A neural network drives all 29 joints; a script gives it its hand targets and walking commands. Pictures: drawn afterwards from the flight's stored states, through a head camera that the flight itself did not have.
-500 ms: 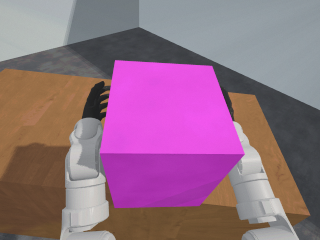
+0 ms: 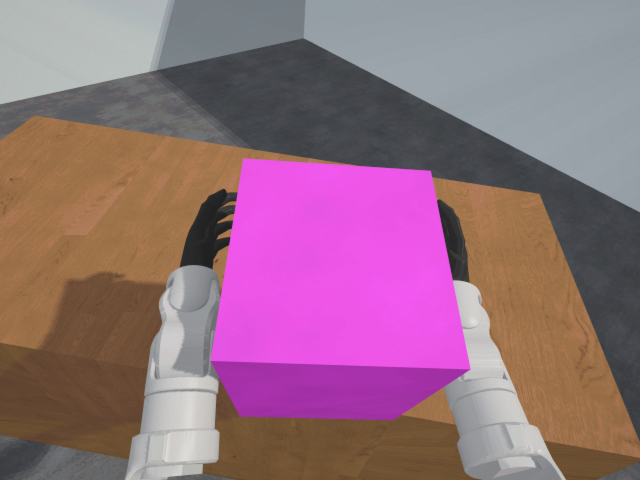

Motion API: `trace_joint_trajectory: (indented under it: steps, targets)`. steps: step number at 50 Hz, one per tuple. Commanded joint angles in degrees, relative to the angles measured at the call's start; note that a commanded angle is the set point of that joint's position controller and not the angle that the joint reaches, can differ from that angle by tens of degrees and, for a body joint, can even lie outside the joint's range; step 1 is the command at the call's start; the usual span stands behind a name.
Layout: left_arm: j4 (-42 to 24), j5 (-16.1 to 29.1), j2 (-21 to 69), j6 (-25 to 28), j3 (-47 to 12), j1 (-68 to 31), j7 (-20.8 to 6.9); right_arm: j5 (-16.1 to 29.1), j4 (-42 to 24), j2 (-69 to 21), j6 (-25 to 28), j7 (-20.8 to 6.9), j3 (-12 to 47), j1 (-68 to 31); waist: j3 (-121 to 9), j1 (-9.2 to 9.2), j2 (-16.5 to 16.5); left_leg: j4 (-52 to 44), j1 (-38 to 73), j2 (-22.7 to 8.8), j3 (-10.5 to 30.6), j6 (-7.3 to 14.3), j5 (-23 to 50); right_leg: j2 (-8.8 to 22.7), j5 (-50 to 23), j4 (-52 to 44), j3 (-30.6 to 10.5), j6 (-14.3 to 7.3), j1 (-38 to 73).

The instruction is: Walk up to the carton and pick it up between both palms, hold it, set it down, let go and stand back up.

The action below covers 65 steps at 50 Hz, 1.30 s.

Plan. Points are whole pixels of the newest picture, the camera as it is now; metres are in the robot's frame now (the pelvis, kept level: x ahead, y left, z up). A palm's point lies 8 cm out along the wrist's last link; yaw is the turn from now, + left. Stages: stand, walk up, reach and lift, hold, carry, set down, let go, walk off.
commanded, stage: set down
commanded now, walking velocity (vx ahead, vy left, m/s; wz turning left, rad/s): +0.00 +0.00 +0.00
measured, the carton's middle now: (326, 304) +0.32 +0.01 +0.09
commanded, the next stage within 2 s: none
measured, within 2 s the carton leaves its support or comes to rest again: neither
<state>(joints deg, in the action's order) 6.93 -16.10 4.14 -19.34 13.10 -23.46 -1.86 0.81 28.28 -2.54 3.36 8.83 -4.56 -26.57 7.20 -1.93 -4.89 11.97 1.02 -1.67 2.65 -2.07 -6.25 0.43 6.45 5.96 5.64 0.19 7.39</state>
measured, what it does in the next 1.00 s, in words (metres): stands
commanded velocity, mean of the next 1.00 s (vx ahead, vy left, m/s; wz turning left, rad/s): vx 0.00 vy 0.00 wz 0.00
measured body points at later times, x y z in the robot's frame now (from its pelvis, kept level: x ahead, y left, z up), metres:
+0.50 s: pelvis +0.02 +0.00 +0.00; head +0.03 +0.02 +0.45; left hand +0.40 +0.14 +0.11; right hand +0.39 -0.16 +0.12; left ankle +0.01 +0.14 -0.75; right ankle -0.02 -0.11 -0.75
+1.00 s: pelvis +0.01 +0.00 +0.00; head +0.04 +0.02 +0.45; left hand +0.41 +0.15 +0.08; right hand +0.41 -0.15 +0.09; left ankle +0.01 +0.14 -0.75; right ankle -0.02 -0.11 -0.75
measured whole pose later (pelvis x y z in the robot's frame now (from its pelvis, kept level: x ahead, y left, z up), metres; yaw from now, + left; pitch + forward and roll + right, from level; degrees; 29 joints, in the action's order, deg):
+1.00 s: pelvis +0.01 +0.00 +0.00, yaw +0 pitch +1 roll +0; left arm 32.1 -17.5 4.5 -5.2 21.1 -31.4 -2.1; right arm -6.7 44.1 -3.1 8.7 7.7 -12.2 -33.8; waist 1.2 -1.7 -2.5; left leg 8.9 -5.6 -1.7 2.6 -2.0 -4.6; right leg 0.4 5.4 4.0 5.6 0.1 0.2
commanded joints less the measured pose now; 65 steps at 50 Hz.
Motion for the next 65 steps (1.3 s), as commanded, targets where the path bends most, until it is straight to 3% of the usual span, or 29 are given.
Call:
trace_joint_trajectory:
  steps: [1,6,9,12,13,14,17,23,39,40,41,44,46,51,53,54,55,60,64,65]
  targets:
    - [-6.5,4.9,21.5,5.1,-25.7,-28.9,-5.0,-0.3,-13.3,-17.8,5.4,-5.4,18.9,-29.2,-25.8,-1.53,6.7,1.5,6.4,3.1,-3.3,-2.4,16.9,-3.2,-22.5,3.4,1.2,2.4,5.7]
    - [-6.5,5.4,22.3,5.4,-27.1,-28.6,-4.7,1.2,-14.1,-18.5,5.1,-5.1,21.0,-29.1,-27.2,-1.19,5.7,1.8,5.7,3.1,-2.9,-2.5,20.3,-3.3,-25.5,3.5,0.4,2.5,7.6]
    - [-3.7,3.8,20.8,4.2,-23.5,-27.5,-5.2,2.1,-12.5,-18.2,3.5,-4.8,20.8,-28.6,-23.2,0.31,5.1,0.6,3.0,3.5,-3.1,-1.4,16.7,-2.4,-26.0,3.9,-0.2,3.4,9.3]
    - [-3.7,3.3,20.3,3.5,-22.2,-26.2,-6.3,2.8,-11.2,-17.5,3.1,-4.1,20.2,-27.0,-22.9,-0.40,3.7,0.0,2.1,3.6,-3.3,-0.8,17.0,-2.0,-28.5,4.6,-0.5,4.4,11.2]
    - [-6.2,3.6,19.9,4.6,-23.1,-27.8,-6.1,3.2,-12.8,-16.1,4.0,-4.0,19.8,-26.0,-25.3,-2.79,4.1,0.3,3.6,4.4,-3.1,-1.6,20.1,-2.8,-30.1,4.8,0.7,3.8,12.1]
    - [-4.1,3.0,19.9,4.9,-21.9,-27.0,-6.1,3.1,-11.5,-16.6,3.8,-3.9,20.2,-26.0,-24.2,-1.47,4.9,0.4,4.1,4.3,-3.1,-1.3,20.8,-2.5,-30.9,4.8,0.3,3.8,11.4]
    - [-2.1,2.6,19.6,5.1,-20.1,-26.2,-6.2,2.9,-9.6,-15.9,3.4,-4.0,19.1,-25.4,-21.3,-1.34,3.6,-0.7,3.5,4.1,-3.0,-1.3,18.1,-2.5,-28.0,4.1,0.5,3.9,10.5]
    - [-0.3,2.5,20.9,7.3,-20.2,-30.0,-5.8,1.8,-8.2,-16.5,5.0,-4.6,18.2,-28.3,-23.2,-1.36,4.4,-0.5,4.3,4.0,-2.9,-1.9,18.8,-2.9,-28.0,4.0,0.9,3.8,8.9]
    - [13.5,0.4,22.5,13.3,-13.2,-38.2,-5.3,-5.9,4.0,-20.1,6.5,-6.7,9.1,-34.0,-28.2,-1.00,5.1,-1.2,1.0,3.8,-2.5,-1.3,16.2,-2.8,-26.2,3.6,1.3,3.5,5.8]
    - [16.3,-0.4,22.9,13.4,-12.4,-35.4,-5.8,-6.2,3.5,-21.8,6.4,-6.7,10.7,-32.4,-28.0,0.57,4.4,-1.0,0.5,3.9,-3.0,-0.4,16.4,-2.4,-28.7,4.7,0.1,3.8,6.4]
    - [16.4,-1.1,23.2,13.7,-11.9,-34.9,-6.1,-6.2,4.9,-22.9,6.7,-6.8,10.6,-31.8,-28.0,0.05,4.3,-1.2,-0.5,3.7,-2.8,-0.5,16.2,-2.2,-29.9,4.7,0.0,3.6,8.2]
    - [17.2,-1.0,23.1,14.9,-11.0,-36.1,-6.4,-7.0,6.1,-23.2,7.3,-6.4,10.9,-31.8,-28.8,0.84,3.4,-2.3,-3.8,3.7,-2.8,0.3,17.5,-2.4,-33.7,5.3,-0.4,3.9,11.1]
    - [17.3,0.0,22.9,16.3,-11.8,-38.8,-6.2,-8.0,4.9,-23.3,8.4,-6.5,10.1,-34.8,-31.8,0.39,4.0,-2.4,-4.3,3.8,-2.8,0.3,17.4,-2.6,-33.6,5.4,-0.5,3.7,10.5]
    - [22.5,0.2,23.7,18.9,-11.6,-43.4,-5.2,-11.1,10.4,-23.5,8.6,-8.0,5.3,-37.3,-32.3,-0.49,6.4,-1.3,-1.8,3.3,-2.6,-1.0,14.2,-2.5,-25.4,4.6,0.5,3.1,2.9]
    - [24.1,0.2,24.4,19.9,-11.0,-44.8,-4.7,-12.4,12.3,-23.9,8.6,-8.6,3.9,-37.9,-33.5,-0.02,6.8,-0.8,-1.2,3.1,-2.2,-1.6,15.1,-2.6,-24.7,4.2,0.4,2.5,1.2]
    - [24.5,0.2,25.0,20.4,-10.8,-45.4,-4.4,-12.9,13.5,-23.8,8.6,-9.0,2.6,-38.3,-35.1,-0.73,7.5,-0.4,0.0,3.0,-2.0,-1.8,15.9,-3.0,-24.1,4.1,0.9,2.4,-0.8]
    - [25.9,-0.1,24.4,20.8,-9.9,-46.1,-4.3,-13.5,14.5,-24.3,8.4,-9.2,2.5,-38.5,-34.6,-0.20,7.4,0.0,-0.7,3.1,-2.0,-1.6,16.2,-2.9,-24.0,4.2,0.7,2.4,-0.9]
    - [29.6,-1.2,25.9,22.5,-7.5,-47.5,-3.7,-16.2,16.3,-26.7,7.6,-9.8,-0.5,-38.7,-36.4,-1.17,6.4,-0.1,-0.8,2.9,-1.7,-1.5,18.5,-3.1,-26.2,4.1,0.7,2.2,-1.4]
    - [33.6,-2.1,24.6,23.6,-4.4,-48.8,-4.1,-18.0,17.7,-27.4,7.0,-10.0,-1.9,-40.3,-35.5,0.54,5.9,-0.5,-4.9,3.2,-2.0,-0.3,17.0,-2.4,-26.8,4.8,0.1,2.7,0.1]
    - [34.2,-2.6,24.5,23.7,-3.8,-48.7,-4.1,-18.4,18.5,-27.6,6.8,-10.0,-2.9,-39.7,-35.6,-0.37,6.3,-0.4,-5.8,3.1,-1.8,-0.2,17.8,-2.4,-28.6,5.4,-0.2,2.7,1.1]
